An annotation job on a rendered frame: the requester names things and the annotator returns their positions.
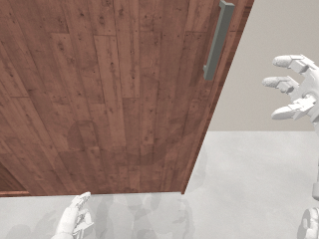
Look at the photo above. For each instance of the left robot hand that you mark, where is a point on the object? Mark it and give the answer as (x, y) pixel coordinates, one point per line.
(70, 221)

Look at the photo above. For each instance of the handle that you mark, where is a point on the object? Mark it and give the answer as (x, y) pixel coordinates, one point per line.
(224, 18)

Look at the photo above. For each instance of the right robot hand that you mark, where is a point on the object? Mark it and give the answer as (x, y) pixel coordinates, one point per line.
(310, 86)

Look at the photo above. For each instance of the right robot forearm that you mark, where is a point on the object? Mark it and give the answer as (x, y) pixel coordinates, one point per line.
(315, 122)

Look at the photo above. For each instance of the wardrobe door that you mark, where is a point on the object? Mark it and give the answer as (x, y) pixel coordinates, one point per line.
(8, 182)
(106, 96)

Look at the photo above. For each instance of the right robot upper arm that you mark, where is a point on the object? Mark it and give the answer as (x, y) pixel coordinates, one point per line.
(309, 226)

